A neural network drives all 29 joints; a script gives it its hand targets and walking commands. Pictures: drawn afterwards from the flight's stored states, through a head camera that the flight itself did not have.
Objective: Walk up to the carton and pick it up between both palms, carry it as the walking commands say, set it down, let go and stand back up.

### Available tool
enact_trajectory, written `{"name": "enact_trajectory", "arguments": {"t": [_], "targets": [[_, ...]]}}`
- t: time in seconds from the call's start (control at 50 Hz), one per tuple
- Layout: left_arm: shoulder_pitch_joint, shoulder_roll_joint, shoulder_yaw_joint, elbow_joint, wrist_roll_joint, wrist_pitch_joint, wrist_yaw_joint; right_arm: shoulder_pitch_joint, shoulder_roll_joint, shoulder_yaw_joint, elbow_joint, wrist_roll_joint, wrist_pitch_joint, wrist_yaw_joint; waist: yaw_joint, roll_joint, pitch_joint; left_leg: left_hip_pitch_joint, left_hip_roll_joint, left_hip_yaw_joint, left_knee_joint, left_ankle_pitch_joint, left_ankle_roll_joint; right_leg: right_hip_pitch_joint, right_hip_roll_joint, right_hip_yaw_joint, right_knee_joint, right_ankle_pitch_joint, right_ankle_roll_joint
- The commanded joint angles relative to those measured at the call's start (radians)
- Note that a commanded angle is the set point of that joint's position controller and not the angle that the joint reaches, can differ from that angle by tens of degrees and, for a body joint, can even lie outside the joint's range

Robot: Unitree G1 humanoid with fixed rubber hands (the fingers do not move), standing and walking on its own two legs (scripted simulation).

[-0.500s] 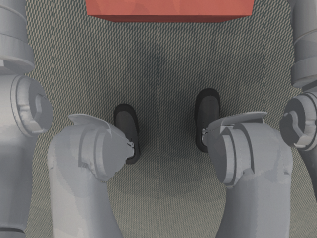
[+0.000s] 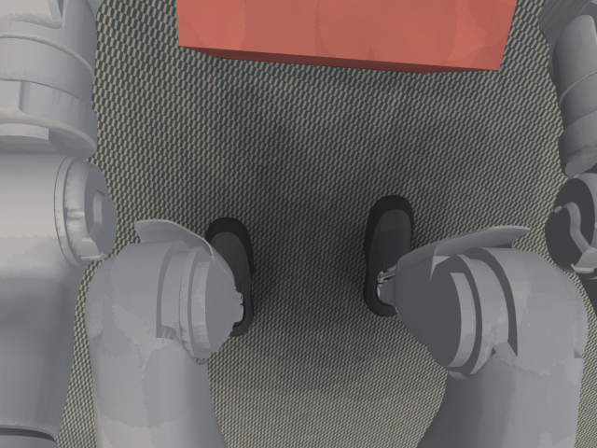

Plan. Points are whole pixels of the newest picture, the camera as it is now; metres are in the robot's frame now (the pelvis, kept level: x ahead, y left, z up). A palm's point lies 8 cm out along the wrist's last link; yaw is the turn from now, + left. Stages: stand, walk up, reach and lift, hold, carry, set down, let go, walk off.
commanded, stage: reach and lift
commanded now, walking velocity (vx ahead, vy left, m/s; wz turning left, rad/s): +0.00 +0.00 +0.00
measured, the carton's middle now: out of the picture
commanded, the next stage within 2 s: none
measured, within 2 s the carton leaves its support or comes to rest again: leaves its support in 1.62 s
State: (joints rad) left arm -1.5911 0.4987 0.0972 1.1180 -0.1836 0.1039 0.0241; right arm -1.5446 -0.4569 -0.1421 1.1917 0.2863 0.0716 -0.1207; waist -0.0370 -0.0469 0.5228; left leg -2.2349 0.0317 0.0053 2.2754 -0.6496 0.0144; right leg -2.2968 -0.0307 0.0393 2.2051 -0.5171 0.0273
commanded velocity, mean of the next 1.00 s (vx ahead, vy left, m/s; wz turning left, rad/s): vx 0.00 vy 0.00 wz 0.00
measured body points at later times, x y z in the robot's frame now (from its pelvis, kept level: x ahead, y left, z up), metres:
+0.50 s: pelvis +0.00 +0.00 +0.00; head +0.39 +0.01 +0.20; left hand +0.58 +0.16 -0.21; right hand +0.55 -0.23 -0.21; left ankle +0.10 +0.12 -0.32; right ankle +0.13 -0.13 -0.32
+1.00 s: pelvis +0.00 +0.00 +0.00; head +0.39 +0.01 +0.20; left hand +0.58 +0.15 -0.21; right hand +0.56 -0.21 -0.21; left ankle +0.10 +0.12 -0.32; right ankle +0.13 -0.13 -0.32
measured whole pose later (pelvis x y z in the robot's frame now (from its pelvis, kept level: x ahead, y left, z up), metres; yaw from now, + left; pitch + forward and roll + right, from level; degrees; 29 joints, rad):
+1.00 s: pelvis +0.00 +0.00 +0.00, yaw +0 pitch +35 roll +0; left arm -1.60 0.41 0.01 1.12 -0.18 0.09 0.04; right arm -1.56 -0.45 -0.06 1.21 0.35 0.06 -0.09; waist -0.03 -0.05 0.52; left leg -2.23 0.03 0.00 2.28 -0.65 0.01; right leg -2.30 -0.03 0.04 2.21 -0.52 0.03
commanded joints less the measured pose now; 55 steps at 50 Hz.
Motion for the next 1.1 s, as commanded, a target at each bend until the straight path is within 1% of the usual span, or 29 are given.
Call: {"name": "enact_trajectory", "arguments": {"t": [0.0,0.02,0.08,0.12,0.14,0.16,0.22,0.24,0.28,0.3,0.34,0.36,0.5,0.52,0.56,0.62,0.68,0.7,0.74,0.76,0.8,0.86,0.9,0.92,0.96,0.98,1.0,1.06,1.08], "targets": [[-0.306,0.092,-0.136,-0.111,-0.066,-0.022,0.026,-0.204,-0.138,-0.026,-0.035,0.027,-0.037,0.021,-0.05,0.228,-1.409,0.718,-0.011,-0.043,-0.2,0.48,-0.064,0.568,0.009,-0.117,-0.028,0.392,-0.008],[-0.32,0.118,-0.131,-0.175,-0.049,-0.036,0.034,-0.192,-0.108,-0.023,-0.049,0.028,-0.038,0.021,-0.018,0.236,-1.424,0.746,-0.015,-0.048,-0.196,0.535,-0.062,0.554,0.012,-0.114,-0.026,0.416,-0.007],[-0.314,0.035,-0.172,-0.108,-0.097,-0.02,0.022,-0.211,-0.11,0.019,-0.047,0.043,-0.041,0.026,-0.044,0.218,-1.426,0.779,-0.026,-0.052,-0.196,0.498,-0.057,0.554,0.012,-0.115,-0.048,0.362,-0.019],[-0.31,0.067,-0.137,-0.169,-0.071,-0.039,0.023,-0.211,-0.082,0.001,-0.075,0.028,-0.046,0.022,-0.015,0.201,-1.403,0.708,-0.035,-0.038,-0.206,0.527,-0.048,0.593,0.029,-0.109,-0.038,0.436,-0.012],[-0.288,0.082,-0.107,-0.108,-0.065,-0.029,0.026,-0.188,-0.089,0.007,-0.052,0.024,-0.034,0.023,-0.023,0.158,-1.425,0.704,-0.033,-0.03,-0.182,0.501,-0.05,0.63,0.021,-0.095,-0.043,0.424,-0.004],[-0.282,0.046,-0.137,-0.108,-0.075,-0.03,0.024,-0.191,-0.1,0.008,-0.054,0.019,-0.042,0.018,-0.048,0.192,-1.403,0.703,-0.03,-0.032,-0.186,0.5,-0.052,0.602,0.025,-0.094,-0.047,0.409,-0.011],[-0.322,0.047,-0.151,-0.123,-0.054,-0.032,0.025,-0.232,-0.033,0.033,-0.05,0.052,-0.036,0.031,0.019,0.214,-1.383,0.751,-0.033,-0.043,-0.207,0.497,-0.043,0.553,0.024,-0.096,-0.045,0.389,-0.01],[-0.313,0.006,-0.183,-0.093,-0.094,-0.029,0.014,-0.229,-0.029,0.062,-0.052,0.039,-0.037,0.029,-0.031,0.157,-1.338,0.685,-0.031,-0.052,-0.22,0.489,-0.04,0.57,0.026,-0.09,-0.064,0.395,-0.007],[-0.372,0.043,-0.174,-0.207,-0.072,-0.038,0.029,-0.264,-0.057,-0.005,-0.098,0.039,-0.05,0.02,-0.045,0.187,-1.428,0.744,-0.026,-0.066,-0.207,0.518,-0.044,0.588,0.025,-0.102,-0.046,0.43,-0.006],[-0.335,0.019,-0.175,-0.144,-0.077,-0.035,0.024,-0.211,-0.053,0.023,-0.041,0.027,-0.044,0.021,-0.063,0.176,-1.415,0.731,-0.035,-0.043,-0.188,0.502,-0.05,0.604,0.024,-0.097,-0.052,0.423,-0.006],[-0.364,0.032,-0.183,-0.174,-0.071,-0.043,0.03,-0.234,0.028,0.039,-0.055,0.084,-0.04,0.03,0.025,0.199,-1.415,0.761,-0.033,-0.046,-0.211,0.497,-0.038,0.585,0.032,-0.094,-0.045,0.401,-0.005],[-0.335,-0.017,-0.198,-0.117,-0.086,-0.04,0.028,-0.247,0.041,0.056,-0.074,0.077,-0.052,0.025,-0.021,0.176,-1.406,0.754,-0.038,-0.053,-0.203,0.509,-0.037,0.589,0.036,-0.106,-0.053,0.408,-0.004],[-0.345,-0.028,-0.165,-0.126,-0.037,-0.044,0.025,-0.26,0.089,0.07,-0.049,0.083,-0.047,0.039,0.035,0.155,-1.358,0.726,-0.044,-0.039,-0.203,0.484,-0.035,0.606,0.046,-0.084,-0.063,0.398,0.007],[-0.34,-0.052,-0.181,-0.119,-0.044,-0.044,0.03,-0.283,0.102,0.092,-0.055,0.079,-0.049,0.032,0.008,0.138,-1.387,0.751,-0.044,-0.047,-0.198,0.483,-0.033,0.599,0.052,-0.1,-0.046,0.388,0.006],[-0.39,-0.032,-0.187,-0.159,-0.038,-0.054,0.035,-0.295,0.103,0.093,-0.076,0.082,-0.057,0.027,0.017,0.142,-1.39,0.722,-0.046,-0.037,-0.207,0.486,-0.035,0.613,0.052,-0.092,-0.056,0.406,0.005],[-0.36,-0.138,-0.218,-0.144,-0.067,-0.052,0.012,-0.309,0.204,0.15,-0.088,0.102,-0.051,0.048,0.04,0.124,-1.338,0.727,-0.056,-0.044,-0.203,0.529,-0.027,0.601,0.058,-0.078,-0.066,0.42,0.001],[-0.356,-0.186,-0.238,-0.143,-0.062,-0.049,0.005,-0.285,0.194,0.099,-0.056,0.082,-0.06,0.055,-0.012,0.204,-1.354,0.779,-0.047,-0.049,-0.21,0.504,-0.041,0.564,0.055,-0.098,-0.056,0.4,-0.011],[-0.333,-0.2,-0.226,-0.104,-0.072,-0.041,-0.005,-0.292,0.199,0.107,-0.062,0.054,-0.058,0.056,-0.041,0.135,-1.335,0.765,-0.058,-0.068,-0.207,0.494,-0.038,0.562,0.055,-0.102,-0.062,0.377,-0.007],[-0.389,-0.253,-0.229,-0.151,-0.031,-0.041,-0.023,-0.337,0.318,0.141,-0.069,0.074,-0.051,0.08,0.012,0.112,-1.287,0.647,-0.052,-0.037,-0.229,0.44,-0.03,0.607,0.062,-0.097,-0.064,0.382,0.002],[-0.414,-0.284,-0.242,-0.176,-0.023,-0.04,-0.028,-0.367,0.368,0.16,-0.097,0.107,-0.05,0.093,0.052,0.162,-1.339,0.719,-0.049,-0.034,-0.199,0.477,-0.032,0.592,0.062,-0.079,-0.05,0.397,-0.002],[-0.467,-0.478,-0.304,-0.173,-0.087,-0.033,-0.073,-0.399,0.496,0.195,-0.104,0.095,-0.038,0.124,-0.011,0.137,-1.341,0.692,-0.06,-0.03,-0.2,0.466,-0.032,0.634,0.07,-0.089,-0.061,0.394,-0.017],[-0.469,-0.607,-0.32,-0.166,-0.06,-0.024,-0.13,-0.429,0.669,0.205,-0.095,0.071,-0.013,0.177,0.003,0.132,-1.232,0.594,-0.067,-0.025,-0.224,0.439,-0.026,0.579,0.081,-0.092,-0.054,0.381,-0.012],[-0.465,-0.674,-0.3,-0.16,-0.044,-0.006,-0.162,-0.435,0.72,0.19,-0.102,0.058,0.001,0.216,0.056,0.156,-1.181,0.608,-0.073,-0.02,-0.224,0.428,-0.022,0.527,0.08,-0.084,-0.041,0.35,-0.03],[-0.449,-0.684,-0.28,-0.145,-0.032,0.001,-0.166,-0.481,0.729,0.216,-0.132,0.079,0.007,0.228,0.066,0.102,-1.205,0.565,-0.068,-0.016,-0.217,0.418,-0.02,0.585,0.081,-0.093,-0.041,0.351,-0.017],[-0.458,-0.754,-0.296,-0.174,-0.043,0.014,-0.194,-0.443,0.75,0.18,-0.131,0.039,0.02,0.244,-0.009,0.146,-1.174,0.611,-0.07,-0.017,-0.216,0.4,-0.02,0.514,0.082,-0.105,-0.049,0.313,-0.03],[-0.436,-0.77,-0.3,-0.194,-0.025,0.019,-0.199,-0.436,0.773,0.191,-0.116,0.037,0.029,0.254,0.024,0.153,-1.181,0.585,-0.083,-0.001,-0.22,0.419,-0.024,0.527,0.085,-0.102,-0.039,0.33,-0.027],[-0.462,-0.768,-0.299,-0.228,-0.023,0.024,-0.205,-0.426,0.779,0.184,-0.131,0.044,0.028,0.263,0.02,0.195,-1.168,0.593,-0.07,0.0,-0.218,0.402,-0.022,0.486,0.076,-0.086,-0.055,0.319,-0.036],[-0.463,-0.792,-0.321,-0.224,-0.044,0.023,-0.217,-0.474,0.82,0.213,-0.154,0.061,0.032,0.275,0.033,0.169,-1.213,0.592,-0.074,0.0,-0.194,0.44,-0.019,0.528,0.078,-0.084,-0.034,0.34,-0.03],[-0.461,-0.817,-0.312,-0.182,-0.051,0.031,-0.22,-0.496,0.835,0.216,-0.18,0.059,0.027,0.27,0.009,0.145,-1.178,0.57,-0.074,-0.005,-0.205,0.426,-0.006,0.518,0.083,-0.099,-0.041,0.339,-0.033]]}}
